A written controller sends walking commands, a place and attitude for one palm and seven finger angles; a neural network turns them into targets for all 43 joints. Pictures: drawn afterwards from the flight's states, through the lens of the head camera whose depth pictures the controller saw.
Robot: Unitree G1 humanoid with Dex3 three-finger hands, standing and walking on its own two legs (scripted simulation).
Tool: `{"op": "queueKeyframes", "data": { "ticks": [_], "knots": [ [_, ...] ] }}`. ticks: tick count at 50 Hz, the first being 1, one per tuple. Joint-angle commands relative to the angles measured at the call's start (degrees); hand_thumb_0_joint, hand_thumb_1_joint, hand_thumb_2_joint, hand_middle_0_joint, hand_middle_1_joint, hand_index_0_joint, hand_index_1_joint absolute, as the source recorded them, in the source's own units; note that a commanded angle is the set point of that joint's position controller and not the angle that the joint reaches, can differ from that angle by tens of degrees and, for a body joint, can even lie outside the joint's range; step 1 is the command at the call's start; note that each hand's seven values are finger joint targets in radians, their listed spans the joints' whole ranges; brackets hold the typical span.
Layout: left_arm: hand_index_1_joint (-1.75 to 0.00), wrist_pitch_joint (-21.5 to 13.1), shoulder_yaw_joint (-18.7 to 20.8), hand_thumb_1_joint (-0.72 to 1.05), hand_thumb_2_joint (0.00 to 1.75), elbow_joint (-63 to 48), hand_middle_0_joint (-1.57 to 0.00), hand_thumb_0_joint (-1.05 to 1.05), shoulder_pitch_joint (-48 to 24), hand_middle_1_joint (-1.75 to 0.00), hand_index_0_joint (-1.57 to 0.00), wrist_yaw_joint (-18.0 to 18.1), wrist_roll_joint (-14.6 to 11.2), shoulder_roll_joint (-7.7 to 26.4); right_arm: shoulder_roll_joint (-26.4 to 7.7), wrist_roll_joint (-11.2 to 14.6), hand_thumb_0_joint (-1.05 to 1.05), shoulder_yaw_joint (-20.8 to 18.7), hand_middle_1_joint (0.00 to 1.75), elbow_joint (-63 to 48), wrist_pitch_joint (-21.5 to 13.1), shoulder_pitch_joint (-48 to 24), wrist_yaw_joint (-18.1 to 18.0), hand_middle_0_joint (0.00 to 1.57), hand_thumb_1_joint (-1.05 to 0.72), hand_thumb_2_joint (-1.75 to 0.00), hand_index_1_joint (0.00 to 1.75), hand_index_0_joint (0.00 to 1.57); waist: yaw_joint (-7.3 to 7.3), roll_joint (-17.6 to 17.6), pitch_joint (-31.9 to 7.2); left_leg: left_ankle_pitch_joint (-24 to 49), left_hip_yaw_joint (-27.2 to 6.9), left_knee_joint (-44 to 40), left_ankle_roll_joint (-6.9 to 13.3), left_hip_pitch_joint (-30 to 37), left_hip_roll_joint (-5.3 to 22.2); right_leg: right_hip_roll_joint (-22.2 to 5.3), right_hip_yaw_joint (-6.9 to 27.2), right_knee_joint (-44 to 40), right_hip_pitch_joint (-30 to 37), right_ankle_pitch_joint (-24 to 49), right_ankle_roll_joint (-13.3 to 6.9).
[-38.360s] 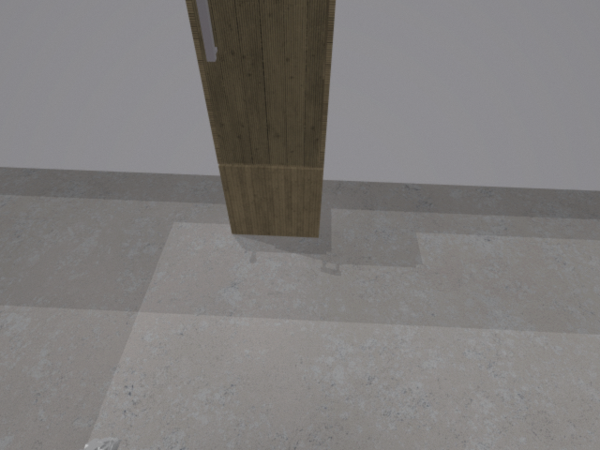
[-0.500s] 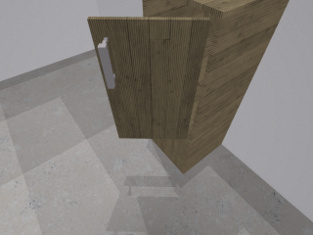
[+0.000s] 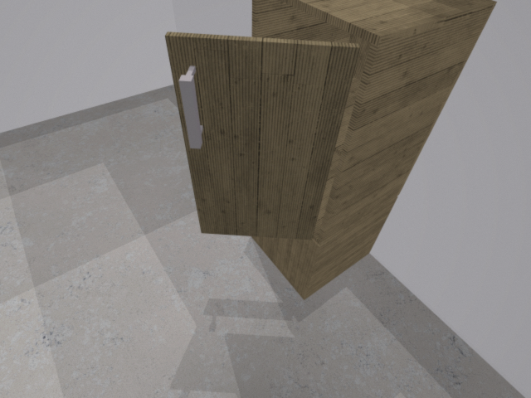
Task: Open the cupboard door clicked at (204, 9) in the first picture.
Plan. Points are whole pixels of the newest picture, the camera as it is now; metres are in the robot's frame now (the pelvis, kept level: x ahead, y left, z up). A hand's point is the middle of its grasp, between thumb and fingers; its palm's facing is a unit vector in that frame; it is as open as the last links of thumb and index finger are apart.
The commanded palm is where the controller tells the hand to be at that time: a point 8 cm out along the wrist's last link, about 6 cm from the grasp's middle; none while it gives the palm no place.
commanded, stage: come to a stop and stand still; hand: left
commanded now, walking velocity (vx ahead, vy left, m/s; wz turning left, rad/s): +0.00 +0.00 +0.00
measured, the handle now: (194, 108) +0.60 +0.19 +0.12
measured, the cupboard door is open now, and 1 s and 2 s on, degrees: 51 51 51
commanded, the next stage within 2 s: look again from close up in 0.04 s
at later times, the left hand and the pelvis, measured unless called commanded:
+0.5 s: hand out of the picture +0.07 +0.22 -0.17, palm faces +0.05 -0.96 -0.27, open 7.4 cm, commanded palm none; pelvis +0.01 +0.01 -0.01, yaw +1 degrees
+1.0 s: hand out of the picture -0.02 +0.19 -0.18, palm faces +0.05 -0.98 -0.18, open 7.4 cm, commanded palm none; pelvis +0.01 +0.01 +0.00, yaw +1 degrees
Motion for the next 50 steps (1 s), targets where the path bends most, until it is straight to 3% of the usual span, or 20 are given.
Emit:
{"op": "queueKeyframes", "data": {
  "ticks": [1, 6, 7, 8, 9, 10, 12, 14, 16, 18, 22, 28, 37, 39, 42, 45, 50],
  "knots": [
    [-0.3, -1.3, 0.6, 0.9, 0.9, -2.2, -0.2, 0.0, 3.3, -0.3, -0.2, 0.3, 0.3, 4.8, -4.4, -0.1, 0.0, -0.5, 0.3, -1.2, -0.8, 3.8, -0.5, 0.2, -0.9, -0.9, 0.3, 0.2, -0.78, 0.0, 4.9, -10.5, -5.6, -7.0, 0.2, -1.6, 3.8, -4.1, 5.6, -7.8, -5.8, -11.8, -2.0],
    [-0.3, -1.4, 0.7, 0.9, 0.9, -1.9, -0.2, 0.0, 4.1, -0.3, -0.2, 0.3, 0.3, 4.2, -4.0, -0.1, 0.0, -0.4, 0.3, -1.3, -1.1, 4.4, -0.6, 0.2, -0.9, -0.9, 0.3, 0.2, -0.58, 0.2, 4.2, -9.4, -5.6, -7.0, 0.3, -1.9, 4.0, -4.0, 5.2, -7.0, -4.4, -9.3, -2.0],
    [-0.3, -2.1, -0.1, 0.9, 0.9, -7.4, -0.2, 0.0, -1.7, -0.3, -0.2, 0.3, 1.3, 17.3, -14.4, -1.2, 0.0, -1.2, 0.3, -9.4, -1.4, -0.6, 0.6, 0.2, -0.9, -0.9, 0.3, 0.2, -2.94, 3.5, 10.5, -9.9, -5.1, -6.1, -0.5, -5.8, 1.5, -1.9, 0.4, -2.6, -5.7, -10.4, -2.9],
    [-0.3, -1.9, 1.2, 0.9, 0.9, -7.8, -0.2, 0.0, 1.2, -0.3, -0.2, 0.7, 0.9, 11.8, -11.8, -1.2, 0.0, -2.2, 0.3, -10.5, -2.4, -3.6, 0.1, 0.2, -0.9, -0.9, 0.3, 0.2, 0.88, 1.9, 1.6, -16.1, -6.7, -1.8, 0.4, -6.4, 3.7, -3.9, 3.5, -1.3, -4.4, -16.0, -2.7],
    [-0.3, -2.2, 0.9, 0.9, 0.9, -8.4, -0.2, 0.0, 0.7, -0.3, -0.2, 0.6, 1.2, 12.4, -11.1, -1.0, 0.0, -2.3, 0.3, -11.0, -2.5, -1.6, -0.2, 0.2, -0.9, -0.9, 0.3, 0.2, -1.07, 0.8, -3.4, -12.0, -6.3, 1.7, 0.7, -4.7, 2.4, -5.1, 5.4, -2.0, -3.7, -14.5, -3.6],
    [-0.3, -2.0, 1.2, 0.9, 0.9, -9.1, -0.2, 0.0, -0.5, -0.3, -0.2, 0.6, 0.9, 11.5, -9.7, -1.0, 0.0, -2.3, 0.3, -10.8, -2.3, 0.2, -0.4, 0.2, -0.9, -0.9, 0.3, 0.2, -1.94, -1.0, -4.3, -10.5, -5.5, 4.1, 0.8, -3.1, 2.0, -6.1, 6.3, -2.8, -6.4, -16.2, -4.2],
    [-0.3, -1.3, 0.9, 0.9, 0.9, -10.5, -0.2, 0.0, -1.9, -0.3, -0.2, 0.6, 0.8, 9.9, -7.7, -1.2, 0.0, -1.6, 0.3, -11.3, -1.7, 3.5, -0.2, 0.2, -0.9, -0.9, 0.3, 0.2, -3.13, -2.3, -1.8, -11.5, -5.4, 4.2, 1.1, -3.3, 2.2, -5.9, 5.9, -3.1, -10.1, -19.2, -4.4],
    [-0.3, -1.2, 1.2, 0.9, 0.9, -11.4, -0.2, 0.0, -2.2, -0.3, -0.2, 0.6, 0.8, 10.5, -8.9, -0.9, 0.0, -1.9, 0.3, -11.9, -1.8, 3.0, -0.2, 0.2, -0.9, -0.9, 0.3, 0.2, -2.38, 1.1, 2.2, -11.3, -7.2, 1.0, 1.5, -6.6, 3.2, -4.1, 4.5, -0.4, -10.2, -15.6, -4.0],
    [-0.3, -1.5, 1.2, 0.9, 0.9, -11.9, -0.2, 0.0, -1.8, -0.3, -0.2, 0.5, 0.6, 11.3, -11.2, -0.7, 0.0, -2.1, 0.3, -12.6, -2.2, 1.4, -0.3, 0.2, -0.9, -0.9, 0.3, 0.2, -1.12, 4.0, 2.3, -9.6, -9.8, -2.7, 2.4, -8.2, 5.3, -2.3, 2.4, 2.5, -6.1, -8.5, -3.5],
    [-0.3, -1.6, 1.1, 0.9, 0.9, -11.7, -0.2, 0.0, -1.0, -0.3, -0.2, 0.3, 0.5, 10.9, -11.2, -0.7, 0.0, -1.6, 0.3, -12.7, -2.5, 0.6, -0.1, 0.2, -0.9, -0.9, 0.3, 0.2, -0.11, 3.1, 1.2, -7.4, -10.1, -3.6, 2.7, -8.7, 5.7, -2.2, 1.3, 2.8, -1.9, -4.0, -2.9],
    [-0.3, -1.8, 1.3, 0.9, 0.9, -12.4, -0.2, 0.0, -3.3, -0.3, -0.2, 0.1, 0.3, 13.2, -12.7, -0.6, 0.0, -1.5, 0.3, -12.5, -2.9, -1.0, 0.1, 0.2, -0.9, -0.9, 0.3, 0.2, -0.06, 1.6, -0.1, 0.4, -8.0, -2.3, 2.3, -5.2, 4.9, -3.3, 2.4, 1.1, 0.2, 0.6, -2.8],
    [-0.3, -1.6, 1.0, 0.9, 0.9, -12.7, -0.2, 0.0, -6.0, -0.3, -0.2, -0.1, 0.2, 14.8, -13.9, -0.5, 0.0, -1.2, 0.3, -11.7, -2.6, -3.2, 0.5, 0.2, -0.9, -0.9, 0.3, 0.2, -0.46, 0.8, -0.4, 0.1, -7.3, -3.9, 1.5, -3.0, 4.6, -4.2, 2.7, -1.3, 0.7, -0.1, -2.3],
    [-0.3, -1.4, 0.2, 0.9, 0.9, -10.6, -0.2, 0.0, -5.8, -0.3, -0.2, -0.1, 0.2, 14.2, -13.5, -0.2, 0.0, -0.6, 0.3, -9.1, -1.9, -4.5, 0.8, 0.2, -0.9, -0.9, 0.3, 0.2, -0.58, 0.2, 1.1, -5.2, -7.3, -7.0, 0.6, -1.9, 4.4, -4.7, 3.2, -4.5, 0.1, -3.1, -1.7],
    [-0.3, -1.4, 0.1, 0.9, 0.9, -9.9, -0.2, 0.0, -4.9, -0.3, -0.2, 0.0, 0.2, 13.7, -13.3, -0.2, 0.0, -0.6, 0.3, -8.4, -1.9, -4.3, 0.8, 0.2, -0.9, -0.9, 0.3, 0.2, -0.55, 1.4, 0.7, -5.9, -7.3, -7.5, 0.5, -1.5, 4.4, -4.8, 3.2, -4.6, 0.3, -2.7, -1.6],
    [-0.3, -1.3, -0.3, 0.9, 0.9, -7.7, -0.2, 0.0, -2.3, -0.3, -0.2, -0.1, 0.4, 11.4, -11.5, -0.3, 0.0, -0.2, 0.3, -6.4, -1.4, -2.3, 0.7, 0.2, -0.9, -0.9, 0.3, 0.2, -0.77, -0.5, 0.2, -14.1, -7.3, -8.2, 0.4, -1.0, 4.4, -4.3, 2.6, -5.2, 0.4, -9.8, -1.4],
    [-0.3, -0.8, 0.1, 0.9, 0.9, -6.8, -0.2, 0.0, -0.4, -0.3, -0.2, -0.4, 0.7, 10.4, -11.9, -0.5, 0.0, -0.5, 0.3, -5.6, -0.9, -1.4, 0.5, 0.2, -0.9, -0.9, 0.3, 0.2, -0.77, 1.7, 4.7, -23.1, -8.8, -9.8, 1.0, -4.7, 5.0, -3.2, 2.1, -4.0, -2.3, -16.3, -1.7],
    [-0.3, -1.1, 0.4, 0.9, 0.9, -5.3, -0.2, 0.0, 3.7, -0.3, -0.2, -0.9, 0.8, 8.1, -11.0, -0.3, 0.0, -1.0, 0.3, -4.5, -1.5, 1.0, -0.1, 0.2, -0.9, -0.9, 0.3, 0.2, -0.6, 3.3, 5.4, -22.1, -9.8, -9.5, 2.4, -4.8, 6.4, -2.5, 1.4, -1.6, -2.3, -12.4, -2.7]
  ]
}}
